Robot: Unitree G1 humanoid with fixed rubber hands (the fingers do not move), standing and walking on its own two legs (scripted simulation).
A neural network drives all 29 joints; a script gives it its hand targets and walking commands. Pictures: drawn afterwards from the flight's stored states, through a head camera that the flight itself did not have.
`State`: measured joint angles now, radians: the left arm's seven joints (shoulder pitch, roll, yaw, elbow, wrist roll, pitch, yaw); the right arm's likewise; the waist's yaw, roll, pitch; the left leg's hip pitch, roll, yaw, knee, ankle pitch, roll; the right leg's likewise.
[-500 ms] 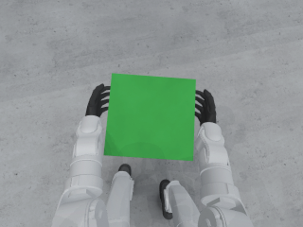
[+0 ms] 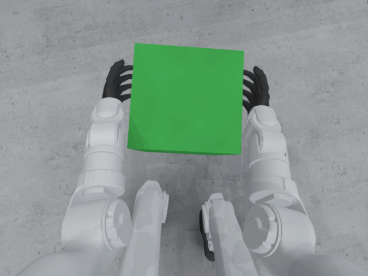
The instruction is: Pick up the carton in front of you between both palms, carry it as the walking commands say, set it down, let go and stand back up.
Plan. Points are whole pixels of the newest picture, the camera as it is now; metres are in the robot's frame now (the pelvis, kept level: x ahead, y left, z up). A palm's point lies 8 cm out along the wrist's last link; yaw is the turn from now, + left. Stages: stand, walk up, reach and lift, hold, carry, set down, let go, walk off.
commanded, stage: set down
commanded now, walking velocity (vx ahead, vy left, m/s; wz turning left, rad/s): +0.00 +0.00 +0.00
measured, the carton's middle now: (184, 111) +0.46 +0.05 -0.16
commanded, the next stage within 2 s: none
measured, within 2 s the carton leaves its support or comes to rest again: rests again in 1.38 s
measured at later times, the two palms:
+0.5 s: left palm (121, 108) +0.47 +0.21 -0.25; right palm (228, 115) +0.49 -0.08 -0.24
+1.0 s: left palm (127, 112) +0.48 +0.21 -0.33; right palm (221, 118) +0.50 -0.09 -0.33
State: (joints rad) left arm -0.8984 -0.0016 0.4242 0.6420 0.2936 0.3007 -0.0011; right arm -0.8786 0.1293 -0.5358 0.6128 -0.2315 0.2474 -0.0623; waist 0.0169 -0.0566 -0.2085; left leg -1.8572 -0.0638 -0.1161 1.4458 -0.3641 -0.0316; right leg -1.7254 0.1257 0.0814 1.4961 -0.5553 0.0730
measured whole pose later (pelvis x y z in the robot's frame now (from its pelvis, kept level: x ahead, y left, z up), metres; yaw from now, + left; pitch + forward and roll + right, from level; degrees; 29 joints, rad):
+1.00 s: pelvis -0.02 -0.01 -0.17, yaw -5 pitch +43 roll -3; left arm -1.28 0.26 0.38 0.92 0.11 0.21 0.00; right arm -1.30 -0.04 -0.34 0.87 -0.07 0.18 -0.21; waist 0.11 -0.07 0.16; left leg -2.33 -0.03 -0.10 2.05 -0.48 -0.07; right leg -2.22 0.25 0.07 2.12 -0.66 0.12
